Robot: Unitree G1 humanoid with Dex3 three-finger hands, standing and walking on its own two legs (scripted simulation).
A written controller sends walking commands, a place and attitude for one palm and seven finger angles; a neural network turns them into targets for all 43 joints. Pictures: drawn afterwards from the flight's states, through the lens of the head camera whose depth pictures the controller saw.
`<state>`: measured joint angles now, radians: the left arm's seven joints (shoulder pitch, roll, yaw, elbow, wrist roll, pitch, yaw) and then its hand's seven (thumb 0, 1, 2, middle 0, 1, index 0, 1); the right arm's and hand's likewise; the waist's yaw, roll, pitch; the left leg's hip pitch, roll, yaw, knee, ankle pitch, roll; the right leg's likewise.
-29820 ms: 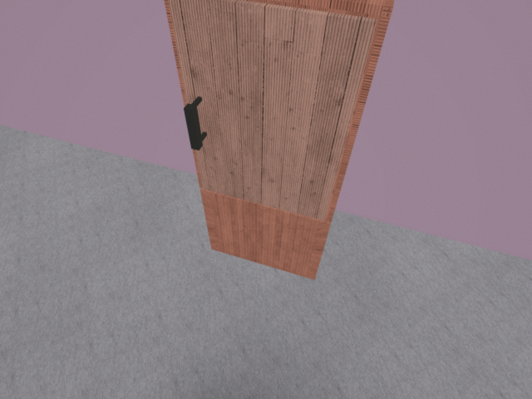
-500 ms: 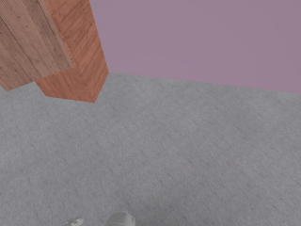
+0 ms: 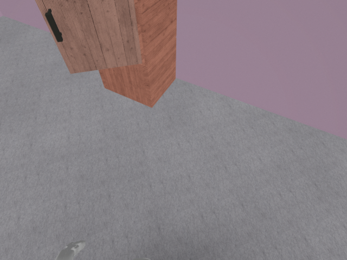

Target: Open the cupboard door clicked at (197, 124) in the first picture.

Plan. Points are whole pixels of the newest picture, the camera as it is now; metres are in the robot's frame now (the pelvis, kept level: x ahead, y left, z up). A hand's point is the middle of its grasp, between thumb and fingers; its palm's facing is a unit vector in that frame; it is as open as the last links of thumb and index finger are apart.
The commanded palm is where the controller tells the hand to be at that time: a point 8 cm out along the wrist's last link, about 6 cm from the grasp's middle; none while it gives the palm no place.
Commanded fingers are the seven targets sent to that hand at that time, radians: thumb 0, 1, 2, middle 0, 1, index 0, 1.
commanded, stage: turn to face it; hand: left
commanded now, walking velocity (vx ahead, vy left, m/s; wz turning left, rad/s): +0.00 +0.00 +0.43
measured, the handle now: (54, 25) +1.06 +0.61 -0.04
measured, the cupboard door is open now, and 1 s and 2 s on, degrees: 42 42 42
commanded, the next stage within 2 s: take the last steps up to it in 0.30 s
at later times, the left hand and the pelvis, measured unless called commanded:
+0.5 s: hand out of the picture -0.02 +0.20 -0.18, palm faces +0.26 -0.94 -0.22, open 7.4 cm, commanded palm none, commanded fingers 0.00 0.90 0.90 -0.20 -0.30 -0.20 -0.30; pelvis +0.01 +0.00 +0.00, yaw +13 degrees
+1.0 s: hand out of the picture +0.00 +0.16 -0.16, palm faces +0.40 -0.90 -0.15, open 7.4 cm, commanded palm none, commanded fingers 0.00 0.90 0.90 -0.20 -0.30 -0.20 -0.30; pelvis +0.10 +0.03 +0.01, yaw +20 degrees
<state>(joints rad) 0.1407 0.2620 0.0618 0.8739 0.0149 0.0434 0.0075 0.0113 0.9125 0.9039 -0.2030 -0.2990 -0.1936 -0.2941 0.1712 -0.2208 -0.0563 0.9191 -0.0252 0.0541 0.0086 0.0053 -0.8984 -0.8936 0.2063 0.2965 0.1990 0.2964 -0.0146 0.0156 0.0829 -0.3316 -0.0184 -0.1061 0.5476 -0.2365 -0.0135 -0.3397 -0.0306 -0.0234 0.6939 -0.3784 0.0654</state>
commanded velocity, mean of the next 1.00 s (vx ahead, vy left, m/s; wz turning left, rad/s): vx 0.19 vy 0.08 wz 0.20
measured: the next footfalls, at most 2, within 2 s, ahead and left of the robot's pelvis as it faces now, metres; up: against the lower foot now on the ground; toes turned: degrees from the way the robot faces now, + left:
right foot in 0.02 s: +0.04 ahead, -0.13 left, +0.00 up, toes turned -1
left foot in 0.36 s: +0.02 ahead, +0.11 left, +0.00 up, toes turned +14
